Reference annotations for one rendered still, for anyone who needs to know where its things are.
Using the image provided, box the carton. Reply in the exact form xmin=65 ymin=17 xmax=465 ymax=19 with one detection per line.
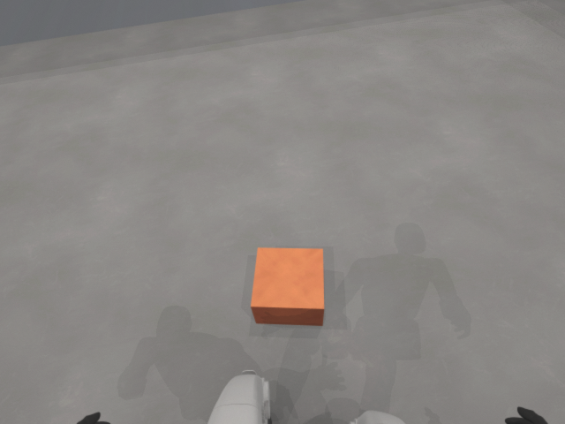
xmin=251 ymin=247 xmax=324 ymax=326

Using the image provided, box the right robot hand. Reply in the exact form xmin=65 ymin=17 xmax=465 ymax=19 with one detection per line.
xmin=505 ymin=406 xmax=548 ymax=424

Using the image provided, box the left robot thigh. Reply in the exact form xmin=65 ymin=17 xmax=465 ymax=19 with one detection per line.
xmin=207 ymin=375 xmax=270 ymax=424

